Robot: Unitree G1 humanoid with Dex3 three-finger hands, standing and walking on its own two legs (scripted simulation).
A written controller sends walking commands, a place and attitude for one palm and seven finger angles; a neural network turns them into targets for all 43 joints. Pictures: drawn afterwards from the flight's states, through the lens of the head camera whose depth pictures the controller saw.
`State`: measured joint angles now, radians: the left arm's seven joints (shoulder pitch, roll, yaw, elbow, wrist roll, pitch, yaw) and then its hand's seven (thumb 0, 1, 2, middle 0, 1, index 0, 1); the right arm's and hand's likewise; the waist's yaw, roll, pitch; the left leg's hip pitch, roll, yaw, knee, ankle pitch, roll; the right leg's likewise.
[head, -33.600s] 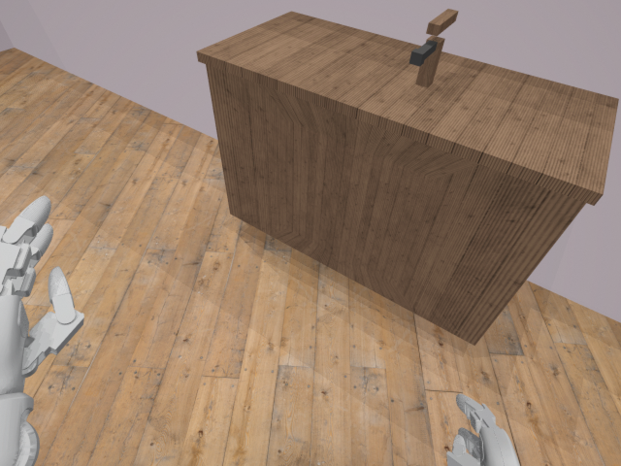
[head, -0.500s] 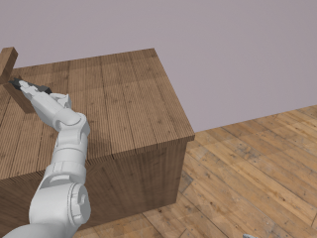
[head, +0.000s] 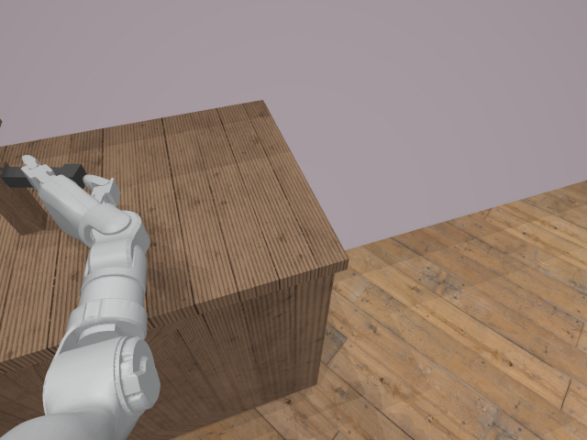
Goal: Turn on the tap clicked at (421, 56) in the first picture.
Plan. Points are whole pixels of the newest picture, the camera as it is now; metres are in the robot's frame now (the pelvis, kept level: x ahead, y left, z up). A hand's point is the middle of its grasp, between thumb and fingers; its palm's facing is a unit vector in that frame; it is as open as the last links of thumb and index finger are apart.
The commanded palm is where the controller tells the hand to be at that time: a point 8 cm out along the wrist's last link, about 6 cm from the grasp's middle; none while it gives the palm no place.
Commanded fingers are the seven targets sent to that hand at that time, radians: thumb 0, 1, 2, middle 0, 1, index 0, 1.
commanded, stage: lift the hand up off the lever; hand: left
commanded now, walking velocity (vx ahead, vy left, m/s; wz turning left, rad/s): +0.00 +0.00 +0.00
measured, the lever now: (73, 177) +0.46 +0.31 +0.13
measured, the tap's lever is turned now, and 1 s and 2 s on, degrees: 70 65 66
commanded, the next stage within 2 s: none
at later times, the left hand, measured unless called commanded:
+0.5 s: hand (100, 187) +0.43 +0.26 +0.14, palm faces +0.81 -0.58 -0.06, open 8.7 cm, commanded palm +0.37 +0.28 +0.15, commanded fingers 0.00 0.90 0.90 -0.15 -0.15 -0.15 -0.15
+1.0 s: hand (70, 183) +0.40 +0.28 +0.17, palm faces +0.82 -0.56 -0.09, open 7.9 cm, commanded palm +0.36 +0.29 +0.17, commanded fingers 0.00 0.90 0.90 -0.15 -0.15 -0.15 -0.15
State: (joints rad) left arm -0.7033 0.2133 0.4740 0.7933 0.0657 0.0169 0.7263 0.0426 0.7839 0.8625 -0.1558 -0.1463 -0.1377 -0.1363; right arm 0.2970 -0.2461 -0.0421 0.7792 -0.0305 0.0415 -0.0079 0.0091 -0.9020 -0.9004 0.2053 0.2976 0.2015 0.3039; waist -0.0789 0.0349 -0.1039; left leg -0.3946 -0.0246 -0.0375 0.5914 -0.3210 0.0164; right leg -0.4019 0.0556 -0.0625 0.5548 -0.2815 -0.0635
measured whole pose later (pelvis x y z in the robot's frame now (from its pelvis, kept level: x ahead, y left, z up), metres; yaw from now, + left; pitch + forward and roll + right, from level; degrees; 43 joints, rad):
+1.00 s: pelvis -0.01 -0.01 +0.01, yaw +2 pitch +2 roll +0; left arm -0.68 0.21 0.37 0.57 0.01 0.25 0.69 0.02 0.89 0.89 -0.15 -0.15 -0.15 -0.15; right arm 0.18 -0.24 -0.02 0.80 0.00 0.00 -0.05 0.01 -0.90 -0.90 0.21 0.30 0.20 0.30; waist 0.00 0.03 -0.04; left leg -0.27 -0.03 -0.08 0.50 -0.27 0.01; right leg -0.27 0.05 -0.10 0.47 -0.25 -0.07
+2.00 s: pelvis +0.00 +0.00 +0.01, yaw +2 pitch +0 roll +0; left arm -0.63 0.15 0.35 0.36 -0.03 0.44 0.68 0.01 0.90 0.90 -0.15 -0.15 -0.15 -0.15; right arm 0.11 -0.22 0.00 0.79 0.02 0.02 -0.04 0.01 -0.90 -0.90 0.21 0.30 0.20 0.30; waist 0.04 0.04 -0.05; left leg -0.16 -0.04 -0.06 0.42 -0.25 0.01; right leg -0.17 0.04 -0.08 0.41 -0.24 -0.06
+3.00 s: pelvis -0.01 +0.01 +0.02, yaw -1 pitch -6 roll +0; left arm 0.18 0.34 0.26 -0.18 -0.10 -0.09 0.10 0.01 0.89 0.90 -0.20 -0.25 -0.19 -0.25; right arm 0.18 -0.20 0.01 0.65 0.01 -0.02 -0.03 0.01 -0.90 -0.90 0.21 0.30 0.20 0.30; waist 0.03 0.07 0.03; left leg -0.04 -0.03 -0.02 0.36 -0.23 0.03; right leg -0.05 0.05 -0.03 0.33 -0.18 -0.05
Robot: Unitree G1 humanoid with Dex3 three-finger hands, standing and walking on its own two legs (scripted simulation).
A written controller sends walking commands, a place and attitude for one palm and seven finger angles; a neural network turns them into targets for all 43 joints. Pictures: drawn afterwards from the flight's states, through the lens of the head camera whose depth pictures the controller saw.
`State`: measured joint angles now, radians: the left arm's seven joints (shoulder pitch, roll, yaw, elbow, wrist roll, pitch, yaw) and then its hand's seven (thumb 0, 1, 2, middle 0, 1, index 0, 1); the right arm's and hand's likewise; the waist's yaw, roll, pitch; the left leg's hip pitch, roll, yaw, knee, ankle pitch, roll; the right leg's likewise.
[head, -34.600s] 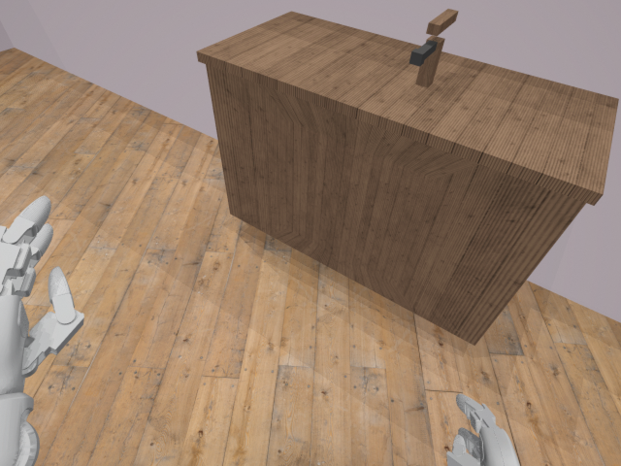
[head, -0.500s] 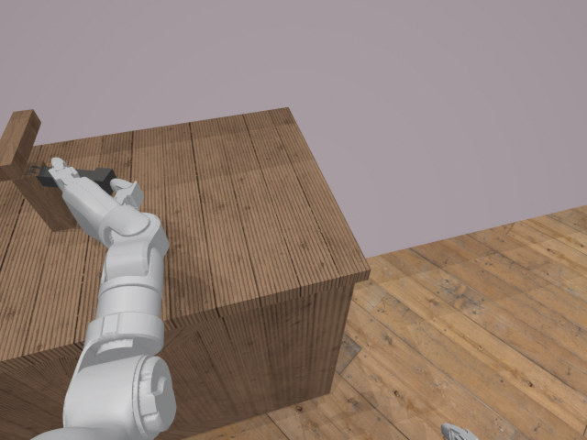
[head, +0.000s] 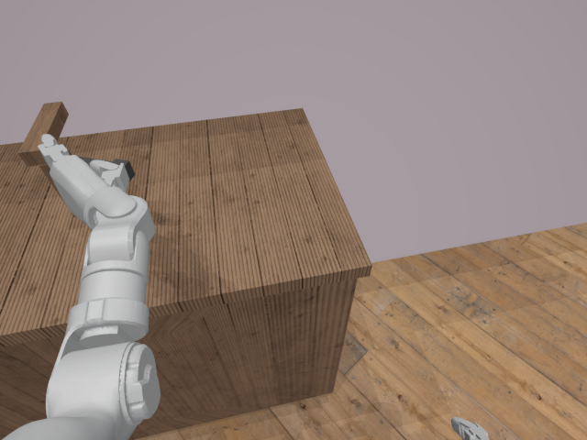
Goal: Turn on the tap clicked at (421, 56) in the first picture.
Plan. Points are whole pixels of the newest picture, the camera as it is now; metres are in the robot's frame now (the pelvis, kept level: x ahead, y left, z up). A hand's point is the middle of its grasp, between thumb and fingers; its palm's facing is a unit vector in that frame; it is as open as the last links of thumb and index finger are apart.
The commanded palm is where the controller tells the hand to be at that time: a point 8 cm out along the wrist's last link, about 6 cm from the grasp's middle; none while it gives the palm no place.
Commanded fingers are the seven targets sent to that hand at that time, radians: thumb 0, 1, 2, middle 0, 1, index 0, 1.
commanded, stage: lift the hand up off the lever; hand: left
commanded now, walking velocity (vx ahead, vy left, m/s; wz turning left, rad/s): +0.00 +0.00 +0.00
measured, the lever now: (120, 172) +0.47 +0.30 +0.12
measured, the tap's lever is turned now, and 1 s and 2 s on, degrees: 65 66 66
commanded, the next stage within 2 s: draw the hand back beside the body in 1.06 s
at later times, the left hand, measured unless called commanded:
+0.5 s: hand (128, 160) +0.43 +0.26 +0.18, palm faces +0.78 -0.62 -0.06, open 7.8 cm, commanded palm +0.37 +0.27 +0.18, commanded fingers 0.00 0.90 0.90 -0.15 -0.15 -0.15 -0.15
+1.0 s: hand (115, 158) +0.41 +0.26 +0.19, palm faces +0.78 -0.62 -0.04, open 7.8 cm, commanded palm +0.36 +0.27 +0.20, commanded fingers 0.00 0.90 0.90 -0.15 -0.15 -0.15 -0.15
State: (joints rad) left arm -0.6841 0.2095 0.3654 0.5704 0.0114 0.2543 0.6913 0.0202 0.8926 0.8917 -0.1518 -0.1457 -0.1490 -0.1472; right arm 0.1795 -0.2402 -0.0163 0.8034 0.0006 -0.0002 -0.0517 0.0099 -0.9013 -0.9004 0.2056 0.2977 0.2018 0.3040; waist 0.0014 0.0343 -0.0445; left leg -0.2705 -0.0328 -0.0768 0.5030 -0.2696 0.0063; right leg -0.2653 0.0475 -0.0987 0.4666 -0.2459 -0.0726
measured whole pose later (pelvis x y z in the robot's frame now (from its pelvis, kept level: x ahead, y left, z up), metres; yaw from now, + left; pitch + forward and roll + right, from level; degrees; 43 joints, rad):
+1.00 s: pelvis +0.01 +0.00 +0.01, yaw -1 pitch +0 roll +0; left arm -0.63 0.15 0.35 0.36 -0.03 0.44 0.68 0.01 0.90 0.90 -0.15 -0.15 -0.15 -0.15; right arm 0.11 -0.22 0.00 0.79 0.02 0.02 -0.04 0.01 -0.90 -0.90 0.21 0.30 0.20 0.30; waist 0.04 0.04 -0.05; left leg -0.16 -0.04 -0.06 0.42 -0.25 0.01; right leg -0.17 0.04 -0.08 0.41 -0.24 -0.06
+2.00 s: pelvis +0.00 +0.02 +0.01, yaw -3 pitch -6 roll +0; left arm 0.18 0.34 0.26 -0.18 -0.10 -0.09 0.10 0.01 0.89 0.90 -0.20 -0.25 -0.19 -0.25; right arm 0.18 -0.20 0.01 0.65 0.01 -0.02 -0.03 0.01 -0.90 -0.90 0.21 0.30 0.20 0.30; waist 0.03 0.07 0.03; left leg -0.04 -0.03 -0.02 0.36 -0.23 0.03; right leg -0.05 0.05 -0.03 0.33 -0.18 -0.05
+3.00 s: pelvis -0.02 +0.02 +0.00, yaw -2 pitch -1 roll +0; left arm 0.46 0.35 0.30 -0.38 -0.07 -0.14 0.11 0.01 0.90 0.90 -0.21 -0.30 -0.21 -0.30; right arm 0.16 -0.25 -0.02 0.58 0.02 0.01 -0.04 0.01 -0.90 -0.90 0.21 0.30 0.20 0.30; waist 0.02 0.08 0.04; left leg -0.20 -0.03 -0.03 0.46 -0.23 0.03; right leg -0.20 0.04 -0.05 0.41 -0.19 -0.05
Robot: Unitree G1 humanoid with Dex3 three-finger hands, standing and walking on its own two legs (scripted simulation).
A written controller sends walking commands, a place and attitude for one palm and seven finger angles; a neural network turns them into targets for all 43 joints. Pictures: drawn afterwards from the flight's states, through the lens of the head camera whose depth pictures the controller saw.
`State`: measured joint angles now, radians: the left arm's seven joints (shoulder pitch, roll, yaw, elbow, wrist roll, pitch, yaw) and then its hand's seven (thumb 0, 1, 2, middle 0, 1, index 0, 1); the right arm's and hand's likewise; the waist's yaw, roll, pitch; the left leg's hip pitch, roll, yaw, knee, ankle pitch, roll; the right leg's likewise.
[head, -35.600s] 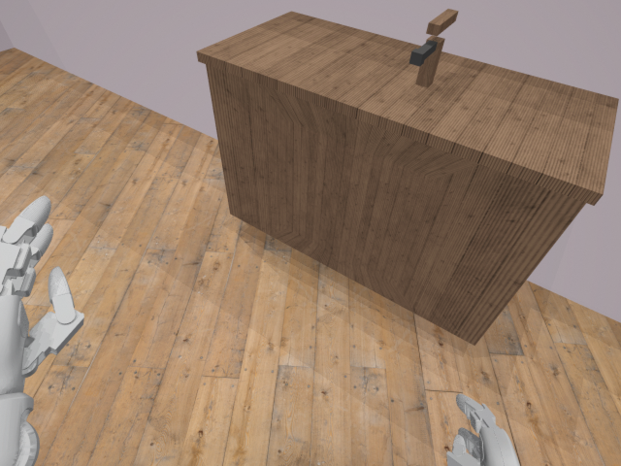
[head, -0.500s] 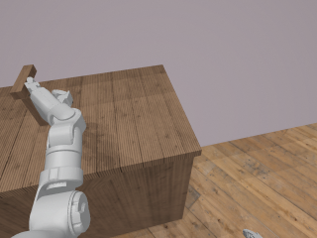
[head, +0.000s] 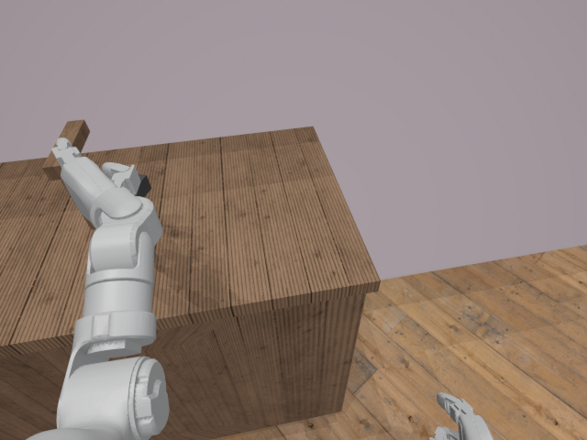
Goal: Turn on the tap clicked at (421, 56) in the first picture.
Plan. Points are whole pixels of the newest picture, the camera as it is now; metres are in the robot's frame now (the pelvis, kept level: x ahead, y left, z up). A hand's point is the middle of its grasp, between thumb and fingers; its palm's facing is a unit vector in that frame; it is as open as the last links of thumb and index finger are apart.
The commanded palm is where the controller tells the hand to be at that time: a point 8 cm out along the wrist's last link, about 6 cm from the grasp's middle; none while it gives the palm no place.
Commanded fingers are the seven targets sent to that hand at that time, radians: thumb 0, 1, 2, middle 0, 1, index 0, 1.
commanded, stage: lift the hand up off the lever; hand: left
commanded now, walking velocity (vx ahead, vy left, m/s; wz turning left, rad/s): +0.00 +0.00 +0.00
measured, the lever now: (138, 186) +0.45 +0.30 +0.12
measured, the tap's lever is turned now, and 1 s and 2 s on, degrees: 66 66 66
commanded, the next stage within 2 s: draw the hand back beside the body in 0.06 s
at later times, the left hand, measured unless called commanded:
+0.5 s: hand (133, 221) +0.33 +0.24 +0.16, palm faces +0.39 -0.90 -0.21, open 7.7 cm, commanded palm +0.29 +0.27 +0.19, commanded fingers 0.00 0.90 0.90 -0.17 -0.20 -0.17 -0.20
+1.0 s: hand (99, 265) +0.25 +0.24 +0.17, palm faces +0.35 -0.90 -0.28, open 7.5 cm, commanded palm +0.21 +0.28 +0.18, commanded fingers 0.00 0.90 0.90 -0.19 -0.28 -0.19 -0.28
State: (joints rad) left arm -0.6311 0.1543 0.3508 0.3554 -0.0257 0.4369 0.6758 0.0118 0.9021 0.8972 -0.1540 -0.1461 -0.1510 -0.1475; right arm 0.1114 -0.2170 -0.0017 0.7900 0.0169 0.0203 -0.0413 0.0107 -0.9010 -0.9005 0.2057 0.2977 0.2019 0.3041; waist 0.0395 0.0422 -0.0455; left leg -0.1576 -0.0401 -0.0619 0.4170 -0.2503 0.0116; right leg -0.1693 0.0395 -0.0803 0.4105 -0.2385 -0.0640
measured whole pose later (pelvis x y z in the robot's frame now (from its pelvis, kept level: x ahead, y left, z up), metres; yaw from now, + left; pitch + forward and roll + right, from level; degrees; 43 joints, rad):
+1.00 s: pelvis -0.01 +0.01 +0.00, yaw -3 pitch -6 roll +0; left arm 0.18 0.34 0.26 -0.18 -0.10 -0.09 0.10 0.01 0.89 0.90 -0.20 -0.25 -0.19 -0.25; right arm 0.18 -0.20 0.01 0.65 0.01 -0.02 -0.03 0.01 -0.90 -0.90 0.21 0.30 0.20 0.30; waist 0.03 0.07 0.03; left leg -0.04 -0.03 -0.02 0.36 -0.23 0.03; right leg -0.05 0.05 -0.03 0.33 -0.18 -0.05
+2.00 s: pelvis -0.03 +0.01 +0.00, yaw -2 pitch -1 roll +0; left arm 0.46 0.35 0.30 -0.38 -0.07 -0.14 0.11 0.01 0.90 0.90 -0.21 -0.30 -0.21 -0.30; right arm 0.16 -0.25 -0.02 0.58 0.02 0.01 -0.04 0.01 -0.90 -0.90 0.21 0.30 0.20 0.30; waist 0.02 0.08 0.04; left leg -0.20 -0.03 -0.03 0.46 -0.23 0.03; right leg -0.20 0.04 -0.05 0.41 -0.19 -0.05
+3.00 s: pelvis -0.16 +0.00 -0.01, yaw +0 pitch +2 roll -1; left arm 0.53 0.41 0.29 -0.58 -0.05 -0.19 0.11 0.01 0.89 0.90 -0.22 -0.30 -0.22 -0.30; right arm 0.14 -0.18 -0.03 0.58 0.01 0.02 -0.06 0.01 -0.90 -0.90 0.21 0.30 0.20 0.30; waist 0.01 0.01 0.00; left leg -0.47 -0.01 -0.03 0.74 -0.28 -0.01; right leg -0.27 0.11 0.04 0.51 -0.27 -0.05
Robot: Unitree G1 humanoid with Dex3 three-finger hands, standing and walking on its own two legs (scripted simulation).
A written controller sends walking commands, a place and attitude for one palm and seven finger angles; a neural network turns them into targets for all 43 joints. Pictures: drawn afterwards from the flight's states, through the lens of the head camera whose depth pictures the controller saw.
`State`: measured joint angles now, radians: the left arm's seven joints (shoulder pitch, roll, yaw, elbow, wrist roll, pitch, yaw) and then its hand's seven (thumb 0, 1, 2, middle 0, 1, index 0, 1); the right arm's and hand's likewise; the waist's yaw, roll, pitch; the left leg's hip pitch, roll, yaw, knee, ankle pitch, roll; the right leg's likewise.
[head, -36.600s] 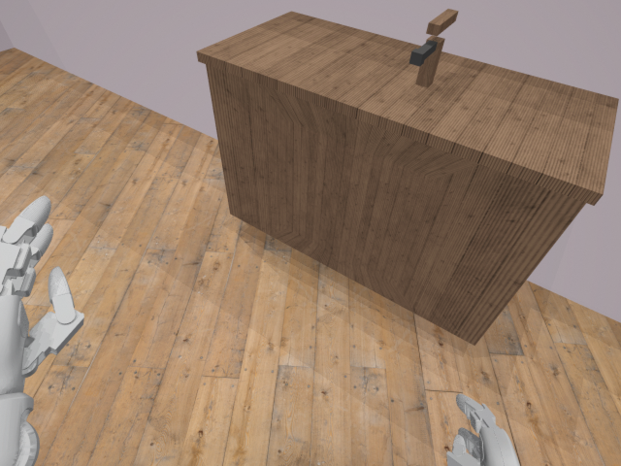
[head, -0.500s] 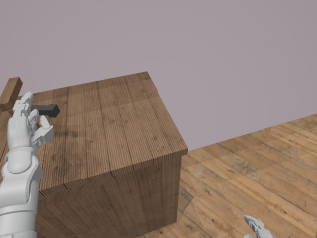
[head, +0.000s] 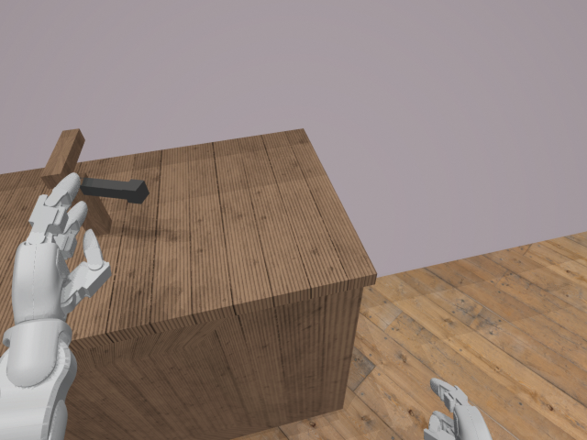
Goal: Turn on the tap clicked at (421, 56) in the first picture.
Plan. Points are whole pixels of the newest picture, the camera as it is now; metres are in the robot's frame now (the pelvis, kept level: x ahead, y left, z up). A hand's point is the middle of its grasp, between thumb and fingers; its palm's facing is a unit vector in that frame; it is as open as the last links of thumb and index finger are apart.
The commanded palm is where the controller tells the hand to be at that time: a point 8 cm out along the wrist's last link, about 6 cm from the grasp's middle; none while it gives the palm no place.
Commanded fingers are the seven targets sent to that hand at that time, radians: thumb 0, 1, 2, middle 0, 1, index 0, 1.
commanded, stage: draw the hand back beside the body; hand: left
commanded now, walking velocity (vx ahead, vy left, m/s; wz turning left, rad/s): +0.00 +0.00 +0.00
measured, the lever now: (136, 191) +0.45 +0.31 +0.11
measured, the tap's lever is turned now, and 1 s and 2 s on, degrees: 66 66 66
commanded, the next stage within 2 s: step back with the hand held close in 0.64 s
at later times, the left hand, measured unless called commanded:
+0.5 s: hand (78, 320) +0.19 +0.25 +0.16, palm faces +0.42 -0.84 -0.35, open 7.4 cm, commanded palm +0.15 +0.29 +0.17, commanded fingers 0.00 0.90 0.90 -0.20 -0.30 -0.20 -0.30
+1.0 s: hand (87, 323) +0.19 +0.24 +0.14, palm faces +0.37 -0.83 -0.43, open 7.4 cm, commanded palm +0.14 +0.28 +0.17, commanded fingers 0.00 0.90 0.90 -0.20 -0.30 -0.20 -0.30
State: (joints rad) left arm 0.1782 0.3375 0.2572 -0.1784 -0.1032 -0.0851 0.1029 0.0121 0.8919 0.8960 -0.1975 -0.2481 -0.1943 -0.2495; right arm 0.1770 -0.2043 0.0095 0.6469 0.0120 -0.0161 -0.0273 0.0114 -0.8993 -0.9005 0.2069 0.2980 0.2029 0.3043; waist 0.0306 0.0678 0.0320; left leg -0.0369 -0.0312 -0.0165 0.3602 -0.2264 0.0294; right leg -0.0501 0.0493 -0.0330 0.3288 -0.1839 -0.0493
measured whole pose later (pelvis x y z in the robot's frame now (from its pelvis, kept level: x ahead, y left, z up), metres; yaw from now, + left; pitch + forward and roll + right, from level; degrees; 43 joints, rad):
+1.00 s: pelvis -0.02 +0.00 +0.00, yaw +1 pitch -1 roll +0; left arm 0.46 0.35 0.30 -0.38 -0.07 -0.14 0.11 0.01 0.90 0.90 -0.21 -0.30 -0.21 -0.30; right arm 0.16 -0.25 -0.02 0.58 0.02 0.01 -0.04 0.01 -0.90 -0.90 0.21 0.30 0.20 0.30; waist 0.02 0.08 0.04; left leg -0.20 -0.03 -0.03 0.46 -0.23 0.03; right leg -0.20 0.04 -0.05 0.41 -0.19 -0.05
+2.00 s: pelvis -0.15 -0.02 -0.01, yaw +2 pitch +2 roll -1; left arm 0.53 0.41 0.29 -0.58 -0.05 -0.19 0.11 0.01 0.89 0.90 -0.22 -0.30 -0.22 -0.30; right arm 0.14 -0.18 -0.03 0.58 0.01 0.02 -0.06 0.01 -0.90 -0.90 0.21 0.30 0.20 0.30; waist 0.01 0.01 0.00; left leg -0.47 -0.01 -0.03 0.74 -0.28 -0.01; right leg -0.27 0.11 0.04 0.51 -0.27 -0.05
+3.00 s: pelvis -0.34 -0.03 -0.02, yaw +5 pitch -2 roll -1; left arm 0.42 0.33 0.32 -0.43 -0.04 -0.14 0.16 0.01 0.89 0.90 -0.21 -0.30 -0.21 -0.30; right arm 0.28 -0.20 -0.02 0.69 0.01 -0.10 -0.07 0.01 -0.90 -0.90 0.20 0.30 0.20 0.30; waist 0.00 0.04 0.00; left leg -0.32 0.02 0.00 0.85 -0.43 0.01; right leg -0.22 0.02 -0.06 0.58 -0.33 -0.04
